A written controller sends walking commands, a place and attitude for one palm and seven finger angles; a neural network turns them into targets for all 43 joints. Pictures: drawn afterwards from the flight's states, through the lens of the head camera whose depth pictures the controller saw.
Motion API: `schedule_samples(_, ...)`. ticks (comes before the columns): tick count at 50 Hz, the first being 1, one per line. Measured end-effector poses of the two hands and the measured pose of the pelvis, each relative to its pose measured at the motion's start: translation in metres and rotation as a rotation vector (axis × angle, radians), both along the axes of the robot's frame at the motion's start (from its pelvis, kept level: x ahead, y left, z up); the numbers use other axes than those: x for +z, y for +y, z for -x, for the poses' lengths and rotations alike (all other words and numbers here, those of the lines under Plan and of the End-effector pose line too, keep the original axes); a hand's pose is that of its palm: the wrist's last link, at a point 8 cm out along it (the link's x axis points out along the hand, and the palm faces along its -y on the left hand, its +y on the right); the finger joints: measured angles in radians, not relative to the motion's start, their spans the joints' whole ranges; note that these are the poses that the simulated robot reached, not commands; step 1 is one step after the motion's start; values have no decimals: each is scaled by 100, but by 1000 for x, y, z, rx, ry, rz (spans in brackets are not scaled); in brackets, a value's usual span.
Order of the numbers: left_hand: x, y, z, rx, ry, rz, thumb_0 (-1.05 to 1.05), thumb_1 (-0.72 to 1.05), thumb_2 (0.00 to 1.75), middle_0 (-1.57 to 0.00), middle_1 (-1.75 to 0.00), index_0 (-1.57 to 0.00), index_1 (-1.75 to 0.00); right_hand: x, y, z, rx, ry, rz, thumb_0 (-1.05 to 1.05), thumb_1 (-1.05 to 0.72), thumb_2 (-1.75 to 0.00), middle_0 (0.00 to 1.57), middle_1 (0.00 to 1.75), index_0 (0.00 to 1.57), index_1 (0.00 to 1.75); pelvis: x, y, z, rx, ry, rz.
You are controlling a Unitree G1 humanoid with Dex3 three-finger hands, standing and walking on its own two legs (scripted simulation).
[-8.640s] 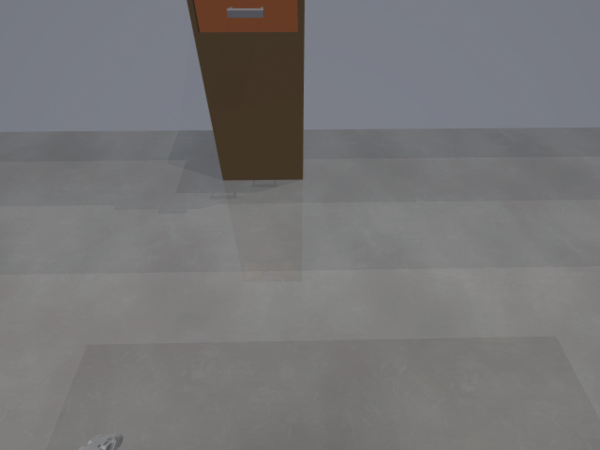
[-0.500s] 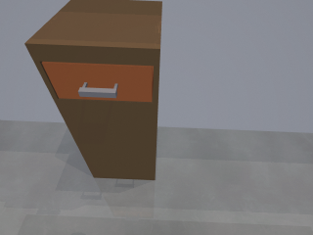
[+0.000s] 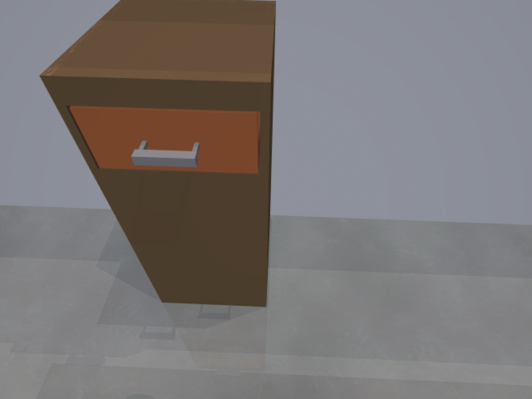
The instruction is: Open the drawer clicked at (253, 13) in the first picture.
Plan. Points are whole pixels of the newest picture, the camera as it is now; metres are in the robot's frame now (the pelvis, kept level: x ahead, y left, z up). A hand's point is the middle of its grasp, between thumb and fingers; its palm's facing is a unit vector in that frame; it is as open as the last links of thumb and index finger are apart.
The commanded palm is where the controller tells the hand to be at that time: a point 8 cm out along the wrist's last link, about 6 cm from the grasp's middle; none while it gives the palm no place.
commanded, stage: raise the hand with hooked fingers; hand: left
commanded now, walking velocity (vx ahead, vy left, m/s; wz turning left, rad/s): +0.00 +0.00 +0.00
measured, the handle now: (168, 152) +0.55 +0.26 +0.04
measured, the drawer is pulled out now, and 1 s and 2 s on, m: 0.00 0.00 0.00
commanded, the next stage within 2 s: move the hooked fingers above the handle in 1.80 s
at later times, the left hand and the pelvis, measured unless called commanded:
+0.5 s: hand (130, 356) +0.18 +0.21 -0.02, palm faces +0.05 -0.08 -1.00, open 9.6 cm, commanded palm +0.16 +0.21 +0.05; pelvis -0.01 -0.04 -0.03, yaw +1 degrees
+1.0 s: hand (125, 267) +0.26 +0.22 +0.08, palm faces +0.10 -0.08 -0.99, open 12.6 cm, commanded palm +0.23 +0.22 +0.14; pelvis +0.01 -0.02 +0.00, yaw +1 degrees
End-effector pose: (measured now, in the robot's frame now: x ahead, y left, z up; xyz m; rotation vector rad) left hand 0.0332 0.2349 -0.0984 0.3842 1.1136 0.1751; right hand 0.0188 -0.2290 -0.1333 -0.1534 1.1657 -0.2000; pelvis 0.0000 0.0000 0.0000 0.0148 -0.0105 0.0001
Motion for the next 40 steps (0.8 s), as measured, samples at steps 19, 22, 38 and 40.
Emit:
schedule_samples(19, 107, -47, -99, -801, -610, -893, 0, 54, 74, -24, -53, -23, -53, 68, -18, -224, 357, -542, 12, 1, -91, -90, 20, 30, 20, 30, -27, -30, 11, -31, 150, -34)
schedule_samples(22, 117, -32, -103, -753, -610, -967, 0, 46, 71, -25, -58, -25, -58, 58, -9, -232, 389, -524, -5, 1, -91, -90, 20, 30, 20, 30, -30, -35, 9, -3, 146, -23)
schedule_samples(38, 188, -30, -176, -797, -661, -972, 0, 9, 55, -28, -82, -27, -82, 15, -6, -173, 270, -275, -90, 1, -91, -90, 21, 30, 20, 30, -9, -30, -10, 9, 97, -9)
schedule_samples(40, 195, -27, -179, -797, -675, -984, 0, 4, 53, -28, -85, -28, -85, 14, -11, -168, 258, -253, -76, 1, -91, -90, 21, 30, 20, 30, -8, -28, -11, 11, 94, -8)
